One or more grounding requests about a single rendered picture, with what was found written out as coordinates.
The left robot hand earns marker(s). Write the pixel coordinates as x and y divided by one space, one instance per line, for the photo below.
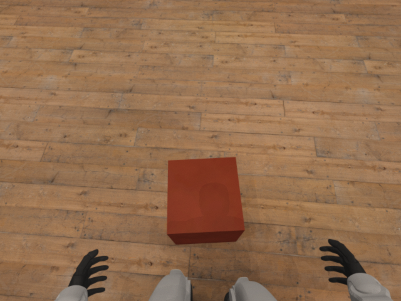
84 271

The carton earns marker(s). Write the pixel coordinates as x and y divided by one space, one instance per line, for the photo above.
204 201

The robot right forearm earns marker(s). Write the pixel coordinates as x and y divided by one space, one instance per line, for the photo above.
364 287

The robot left forearm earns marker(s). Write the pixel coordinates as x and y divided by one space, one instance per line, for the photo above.
73 293

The right robot hand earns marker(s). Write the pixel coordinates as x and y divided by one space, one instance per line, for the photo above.
350 264

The robot left thigh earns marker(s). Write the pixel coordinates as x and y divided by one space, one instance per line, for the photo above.
173 287

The right robot shin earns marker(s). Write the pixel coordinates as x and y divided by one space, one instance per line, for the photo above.
241 279

